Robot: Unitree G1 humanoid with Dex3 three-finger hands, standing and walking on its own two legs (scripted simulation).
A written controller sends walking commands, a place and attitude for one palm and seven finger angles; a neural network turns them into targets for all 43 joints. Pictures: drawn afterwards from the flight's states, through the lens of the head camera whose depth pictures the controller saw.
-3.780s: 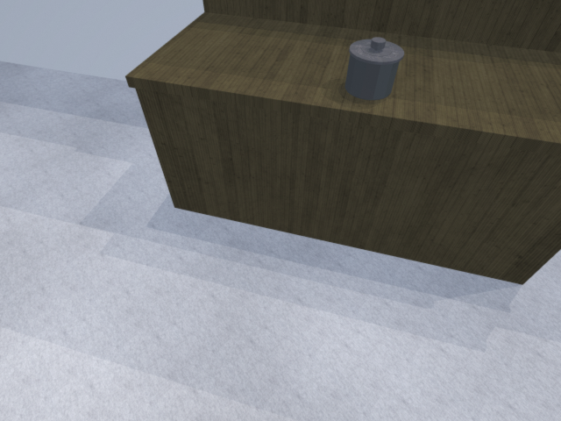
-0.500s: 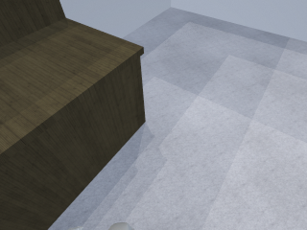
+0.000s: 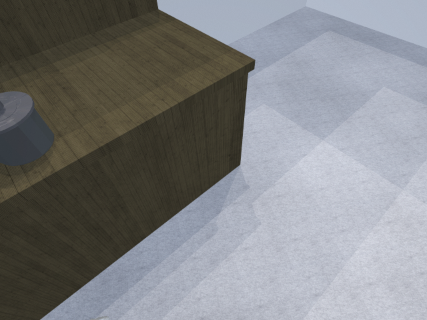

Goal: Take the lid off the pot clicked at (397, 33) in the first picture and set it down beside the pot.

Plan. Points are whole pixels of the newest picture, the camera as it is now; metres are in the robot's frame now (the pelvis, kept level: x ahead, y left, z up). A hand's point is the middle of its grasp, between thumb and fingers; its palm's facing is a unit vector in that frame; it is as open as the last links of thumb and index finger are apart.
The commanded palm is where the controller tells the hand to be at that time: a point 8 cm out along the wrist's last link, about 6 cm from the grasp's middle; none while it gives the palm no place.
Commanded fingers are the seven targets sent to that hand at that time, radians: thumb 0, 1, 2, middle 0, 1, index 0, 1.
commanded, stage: turn to face it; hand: left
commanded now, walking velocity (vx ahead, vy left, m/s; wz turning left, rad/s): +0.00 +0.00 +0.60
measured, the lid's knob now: out of the picture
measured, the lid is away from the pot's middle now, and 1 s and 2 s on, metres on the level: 0.00 0.00 0.00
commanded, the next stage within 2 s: take the last steps up to it in 0.98 s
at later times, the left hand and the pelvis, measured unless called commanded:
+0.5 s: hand out of the picture -0.09 +0.21 -0.18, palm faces +0.41 -0.88 -0.25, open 7.4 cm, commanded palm none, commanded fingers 0.00 0.90 0.90 -0.20 -0.30 -0.20 -0.30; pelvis -0.03 +0.00 -0.01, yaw +21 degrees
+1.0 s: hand out of the picture -0.04 +0.18 -0.14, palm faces +0.55 -0.78 -0.30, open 7.4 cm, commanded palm none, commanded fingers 0.00 0.90 0.90 -0.20 -0.30 -0.20 -0.30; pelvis +0.00 -0.03 +0.00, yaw +34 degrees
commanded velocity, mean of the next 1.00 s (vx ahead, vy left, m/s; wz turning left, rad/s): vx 0.00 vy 0.00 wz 0.47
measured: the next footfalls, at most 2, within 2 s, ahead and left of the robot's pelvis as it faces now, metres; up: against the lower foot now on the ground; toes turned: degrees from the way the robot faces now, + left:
right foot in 0.02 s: +0.03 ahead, -0.12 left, +0.00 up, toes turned +2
left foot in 0.48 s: -0.05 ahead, +0.11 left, +0.00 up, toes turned +23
